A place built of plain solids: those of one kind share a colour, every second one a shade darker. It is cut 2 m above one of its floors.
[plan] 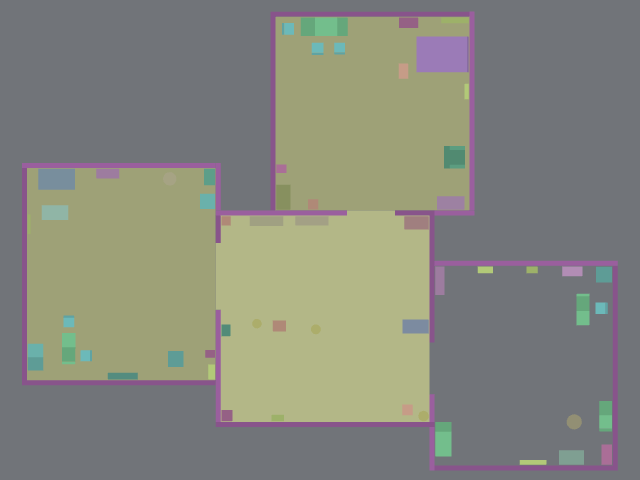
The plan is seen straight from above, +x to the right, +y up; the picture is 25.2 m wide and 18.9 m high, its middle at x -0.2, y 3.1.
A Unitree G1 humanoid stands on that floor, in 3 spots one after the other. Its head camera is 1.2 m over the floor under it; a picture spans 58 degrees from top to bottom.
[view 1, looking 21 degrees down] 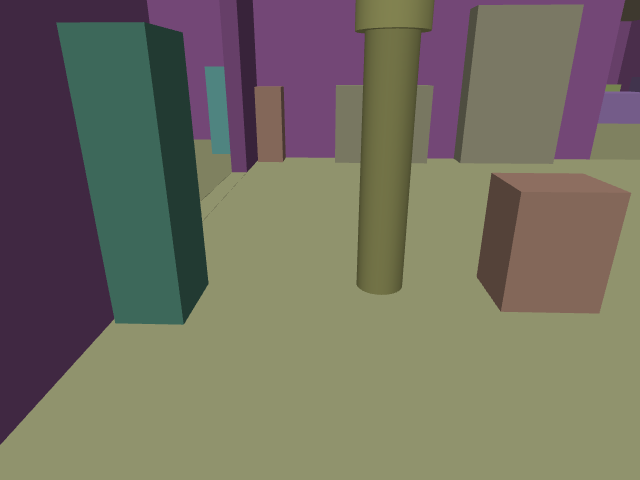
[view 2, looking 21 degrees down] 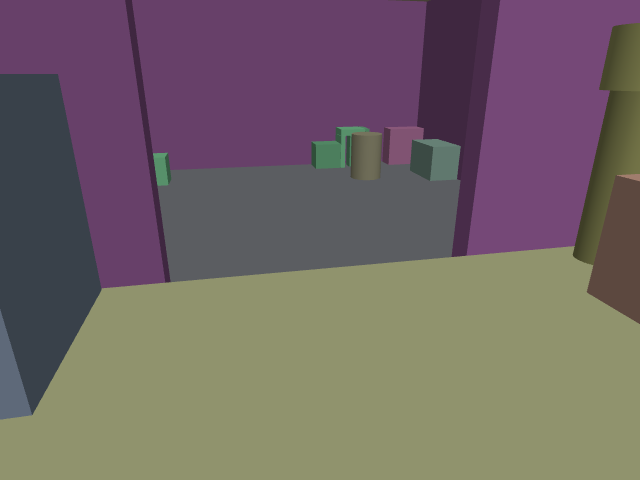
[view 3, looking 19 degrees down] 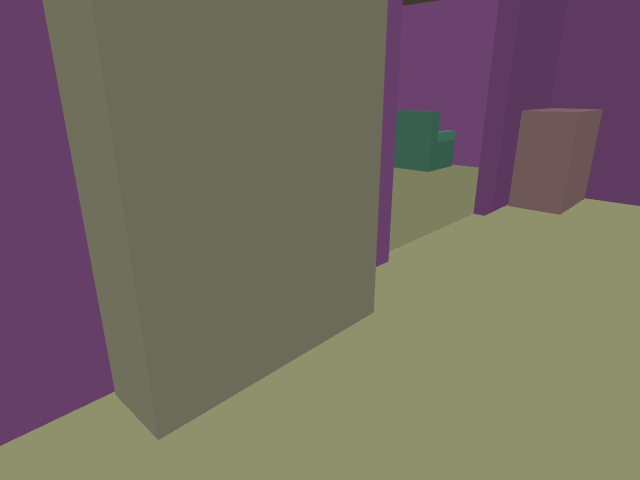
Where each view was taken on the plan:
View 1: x -2.96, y -2.58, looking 92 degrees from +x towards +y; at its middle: floor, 3.35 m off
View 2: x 1.57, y -1.37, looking -12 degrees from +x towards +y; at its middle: ground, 5.42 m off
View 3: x -1.68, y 2.39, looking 43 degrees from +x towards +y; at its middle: coat_rack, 1.98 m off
